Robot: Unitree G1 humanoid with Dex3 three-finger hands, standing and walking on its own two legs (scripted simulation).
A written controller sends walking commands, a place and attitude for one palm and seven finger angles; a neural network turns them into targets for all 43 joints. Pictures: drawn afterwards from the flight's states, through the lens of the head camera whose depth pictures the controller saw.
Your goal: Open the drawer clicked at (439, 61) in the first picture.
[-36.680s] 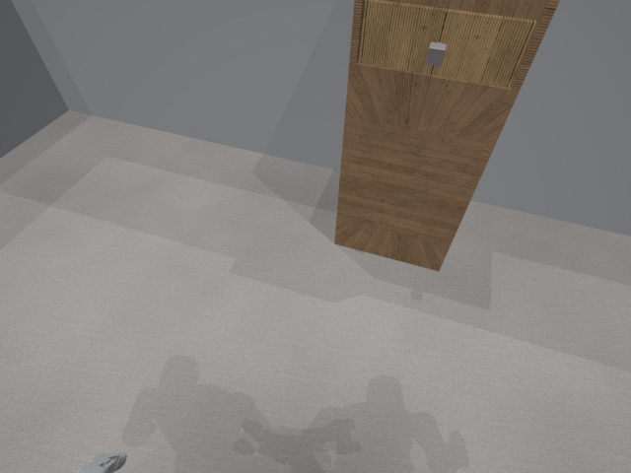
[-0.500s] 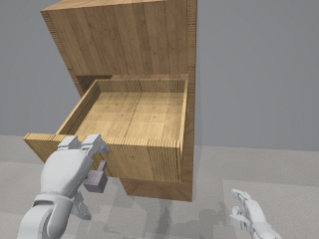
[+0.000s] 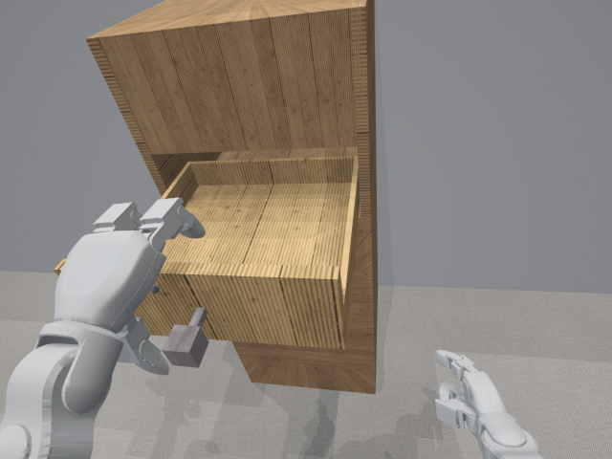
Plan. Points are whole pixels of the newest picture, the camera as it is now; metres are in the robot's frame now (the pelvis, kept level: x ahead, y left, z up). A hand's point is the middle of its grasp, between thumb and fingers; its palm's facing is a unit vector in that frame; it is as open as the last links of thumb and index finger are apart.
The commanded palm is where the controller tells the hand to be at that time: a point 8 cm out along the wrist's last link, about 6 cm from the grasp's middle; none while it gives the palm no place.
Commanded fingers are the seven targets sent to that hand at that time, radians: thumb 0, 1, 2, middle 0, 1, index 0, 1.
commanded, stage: lift the hand off the handle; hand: left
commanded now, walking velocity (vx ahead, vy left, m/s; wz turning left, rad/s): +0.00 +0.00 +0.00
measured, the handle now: (192, 333) +0.24 +0.20 +0.08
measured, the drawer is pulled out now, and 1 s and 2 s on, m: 0.30 0.30 0.30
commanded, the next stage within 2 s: draw the hand back to the body in 0.24 s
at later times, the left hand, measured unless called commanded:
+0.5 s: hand (138, 270) +0.22 +0.20 +0.22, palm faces +0.28 -0.12 -0.95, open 13.8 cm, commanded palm +0.16 +0.21 +0.28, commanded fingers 0.00 -0.50 0.30 -0.30 -1.20 -0.30 -1.20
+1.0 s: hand (111, 281) +0.20 +0.22 +0.22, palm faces +0.27 -0.38 -0.88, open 13.8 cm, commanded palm +0.14 +0.25 +0.28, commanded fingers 0.00 -0.36 0.36 -0.29 -1.11 -0.29 -1.11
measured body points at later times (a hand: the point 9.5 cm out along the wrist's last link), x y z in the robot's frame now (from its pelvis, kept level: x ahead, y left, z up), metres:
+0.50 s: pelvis -0.01 +0.00 +0.00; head -0.03 -0.07 +0.44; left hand +0.20 +0.20 +0.27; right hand +0.24 -0.18 -0.09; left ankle +0.03 +0.11 -0.74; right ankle +0.00 -0.08 -0.74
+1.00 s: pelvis +0.00 +0.01 +0.00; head -0.01 -0.05 +0.44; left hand +0.18 +0.24 +0.27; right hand +0.26 -0.16 -0.08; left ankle +0.03 +0.11 -0.74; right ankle +0.00 -0.08 -0.74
